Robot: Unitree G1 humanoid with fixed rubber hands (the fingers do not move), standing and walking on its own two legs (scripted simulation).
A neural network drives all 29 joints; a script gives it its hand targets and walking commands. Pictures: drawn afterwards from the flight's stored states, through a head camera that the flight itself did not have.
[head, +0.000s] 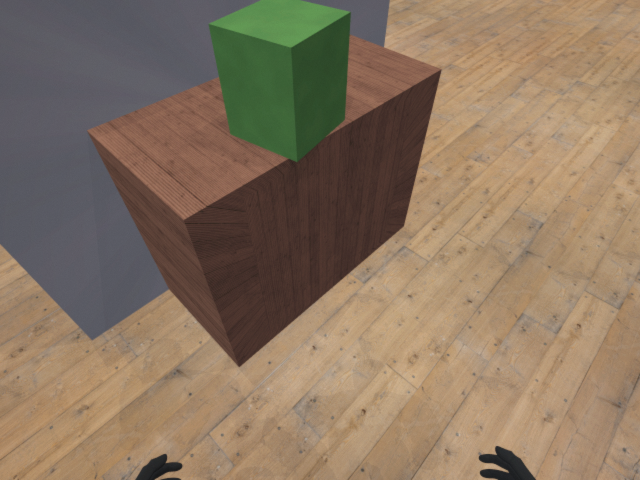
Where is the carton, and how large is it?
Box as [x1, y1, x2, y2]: [209, 0, 350, 161]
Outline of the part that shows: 260,0 209,23 230,133 297,161 344,119 350,12 300,0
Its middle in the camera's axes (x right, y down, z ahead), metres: -0.08 -0.37 +0.87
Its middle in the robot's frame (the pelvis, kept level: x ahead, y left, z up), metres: +0.91 +0.09 +0.06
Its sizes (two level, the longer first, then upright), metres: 0.210 0.200 0.250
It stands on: a pedestal, 0.70 m high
